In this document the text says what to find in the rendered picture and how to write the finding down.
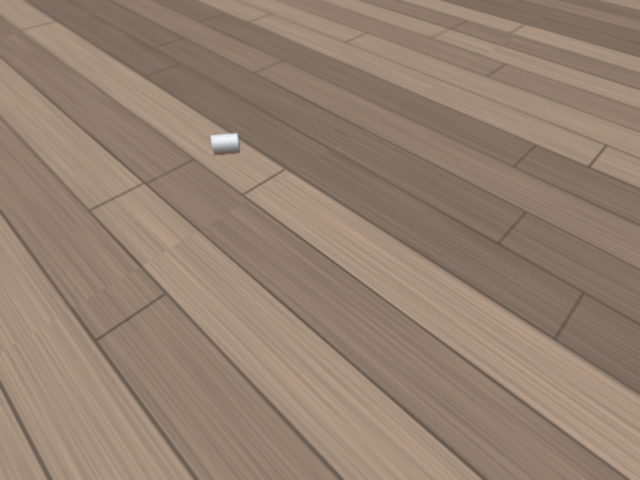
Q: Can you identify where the can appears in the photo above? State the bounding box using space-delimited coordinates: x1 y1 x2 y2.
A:
211 133 240 152

